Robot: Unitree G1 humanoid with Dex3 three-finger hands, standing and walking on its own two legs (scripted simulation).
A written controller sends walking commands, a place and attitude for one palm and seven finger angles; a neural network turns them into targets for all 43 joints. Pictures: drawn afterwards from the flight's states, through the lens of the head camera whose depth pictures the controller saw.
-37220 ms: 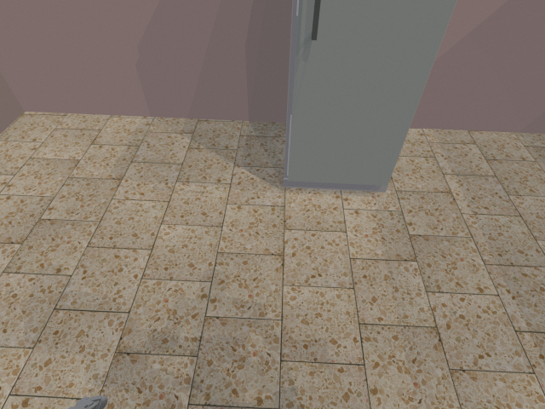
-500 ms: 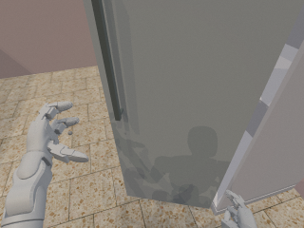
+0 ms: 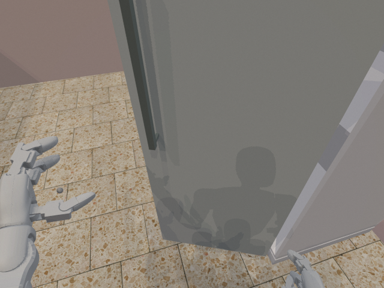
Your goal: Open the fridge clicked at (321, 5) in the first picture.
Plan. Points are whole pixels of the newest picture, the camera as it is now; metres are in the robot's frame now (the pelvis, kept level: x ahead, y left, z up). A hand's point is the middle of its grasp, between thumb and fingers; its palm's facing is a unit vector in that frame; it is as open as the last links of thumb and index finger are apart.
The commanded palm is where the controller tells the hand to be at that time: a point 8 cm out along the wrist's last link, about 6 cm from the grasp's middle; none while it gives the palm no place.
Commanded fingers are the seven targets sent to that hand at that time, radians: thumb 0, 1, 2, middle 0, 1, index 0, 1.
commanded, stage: draw the hand back to the body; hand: left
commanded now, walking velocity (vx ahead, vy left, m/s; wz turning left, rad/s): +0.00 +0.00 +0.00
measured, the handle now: (142, 67) +0.47 +0.17 +0.25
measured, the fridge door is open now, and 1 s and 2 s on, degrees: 64 64 64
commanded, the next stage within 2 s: step back with the hand held close in 0.70 s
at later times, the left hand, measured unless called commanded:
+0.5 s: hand (30, 200) +0.19 +0.29 +0.15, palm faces +0.50 -0.80 -0.34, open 7.7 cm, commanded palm +0.14 +0.32 +0.17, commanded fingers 0.00 0.90 0.90 -0.20 -0.30 -0.20 -0.30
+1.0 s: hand (40, 198) +0.19 +0.28 +0.16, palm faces +0.43 -0.80 -0.41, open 7.4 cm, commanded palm +0.13 +0.31 +0.17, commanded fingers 0.00 0.90 0.90 -0.20 -0.30 -0.20 -0.30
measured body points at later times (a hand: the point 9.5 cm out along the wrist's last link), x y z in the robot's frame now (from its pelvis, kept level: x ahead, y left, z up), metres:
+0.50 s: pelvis +0.00 +0.01 +0.00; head -0.03 +0.00 +0.45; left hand +0.16 +0.33 +0.17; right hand +0.20 -0.20 -0.08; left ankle +0.02 +0.12 -0.74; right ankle -0.02 -0.12 -0.74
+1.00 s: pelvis -0.01 +0.01 +0.00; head -0.01 +0.00 +0.45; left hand +0.17 +0.32 +0.18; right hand +0.18 -0.22 -0.08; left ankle +0.02 +0.12 -0.74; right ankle -0.02 -0.12 -0.74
